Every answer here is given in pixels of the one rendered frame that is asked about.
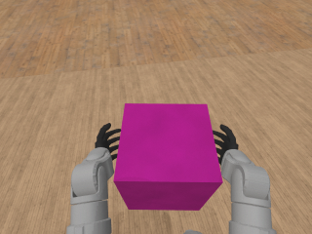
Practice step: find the left robot forearm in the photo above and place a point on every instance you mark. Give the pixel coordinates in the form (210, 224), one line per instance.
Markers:
(89, 194)

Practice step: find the carton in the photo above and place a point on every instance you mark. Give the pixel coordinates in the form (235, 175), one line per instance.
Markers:
(167, 159)

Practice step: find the robot left hand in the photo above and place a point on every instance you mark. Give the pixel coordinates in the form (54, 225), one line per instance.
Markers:
(103, 141)

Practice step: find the robot right hand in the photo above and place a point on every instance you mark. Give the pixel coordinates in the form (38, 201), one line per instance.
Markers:
(229, 141)

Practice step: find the right robot forearm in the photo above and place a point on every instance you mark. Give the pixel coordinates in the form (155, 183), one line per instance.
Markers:
(249, 194)

